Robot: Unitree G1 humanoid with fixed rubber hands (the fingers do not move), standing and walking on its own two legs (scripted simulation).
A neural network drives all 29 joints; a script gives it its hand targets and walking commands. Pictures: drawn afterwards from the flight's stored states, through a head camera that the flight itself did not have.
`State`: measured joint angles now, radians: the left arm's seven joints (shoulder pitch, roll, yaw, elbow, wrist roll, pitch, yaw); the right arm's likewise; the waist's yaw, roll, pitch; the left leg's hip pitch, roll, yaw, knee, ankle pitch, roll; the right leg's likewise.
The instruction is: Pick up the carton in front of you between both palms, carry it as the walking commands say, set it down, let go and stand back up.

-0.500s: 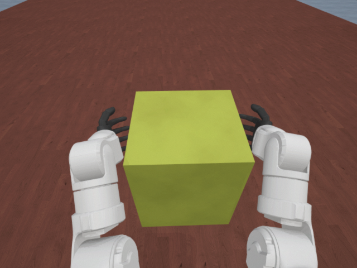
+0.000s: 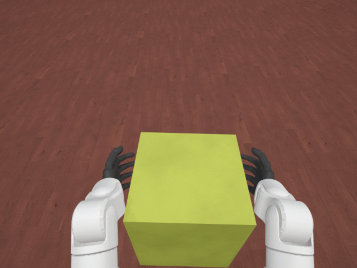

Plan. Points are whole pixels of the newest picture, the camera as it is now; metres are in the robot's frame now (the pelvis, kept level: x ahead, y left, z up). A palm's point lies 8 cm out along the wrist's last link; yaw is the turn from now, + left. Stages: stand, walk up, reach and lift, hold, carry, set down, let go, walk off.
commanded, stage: carry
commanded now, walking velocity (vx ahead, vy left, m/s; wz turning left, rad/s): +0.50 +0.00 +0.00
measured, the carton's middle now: (186, 202) +0.29 -0.01 +0.01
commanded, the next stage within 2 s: none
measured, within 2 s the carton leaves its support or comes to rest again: neither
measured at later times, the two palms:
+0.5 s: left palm (118, 106) +0.55 +0.18 +0.08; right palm (223, 108) +0.53 -0.12 +0.08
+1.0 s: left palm (142, 56) +0.84 +0.13 +0.09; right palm (221, 55) +0.85 -0.17 +0.08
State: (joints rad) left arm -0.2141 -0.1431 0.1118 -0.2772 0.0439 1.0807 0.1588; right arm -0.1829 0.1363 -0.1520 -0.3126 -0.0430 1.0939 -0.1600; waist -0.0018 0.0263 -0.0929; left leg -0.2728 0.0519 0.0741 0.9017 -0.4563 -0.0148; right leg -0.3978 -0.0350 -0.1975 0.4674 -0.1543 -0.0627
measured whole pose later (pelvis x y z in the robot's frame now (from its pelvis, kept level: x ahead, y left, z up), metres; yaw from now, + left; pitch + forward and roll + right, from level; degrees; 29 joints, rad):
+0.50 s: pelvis +0.32 +0.04 +0.00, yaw -4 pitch +3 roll +0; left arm 0.03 -0.13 0.05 -0.45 0.03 1.20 0.17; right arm 0.05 0.13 -0.04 -0.43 -0.03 1.18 -0.17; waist -0.02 -0.03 -0.15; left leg -0.38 0.05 0.24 0.48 -0.16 0.07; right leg -0.37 -0.08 -0.06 1.14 -0.38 0.00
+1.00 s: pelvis +0.62 -0.02 +0.00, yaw +1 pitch +4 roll +1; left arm 0.07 -0.14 0.03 -0.48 0.01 1.14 0.16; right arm 0.07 0.13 -0.05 -0.50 -0.02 1.18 -0.17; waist 0.03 0.03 -0.13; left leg -0.37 0.08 0.07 1.11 -0.40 0.00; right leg -0.38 -0.06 -0.23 0.48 -0.18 -0.06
